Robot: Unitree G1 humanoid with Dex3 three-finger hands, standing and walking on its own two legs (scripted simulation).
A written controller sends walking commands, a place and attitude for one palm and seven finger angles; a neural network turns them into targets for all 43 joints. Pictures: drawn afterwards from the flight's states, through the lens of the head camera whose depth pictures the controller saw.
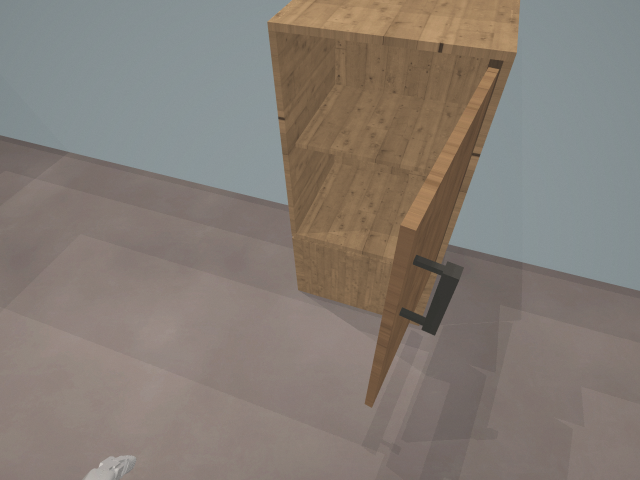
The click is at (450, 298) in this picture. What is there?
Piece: cupboard door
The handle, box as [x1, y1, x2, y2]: [399, 255, 463, 335]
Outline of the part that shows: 416,255 413,264 440,274 441,277 427,315 425,317 402,307 399,314 421,324 423,326 421,329 434,335 459,279 463,267 447,261 445,266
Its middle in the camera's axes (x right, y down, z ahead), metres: +0.15 +0.08 +0.56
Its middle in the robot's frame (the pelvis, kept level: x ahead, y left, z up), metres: +0.37 -0.13 -0.01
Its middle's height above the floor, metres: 0.77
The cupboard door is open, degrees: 81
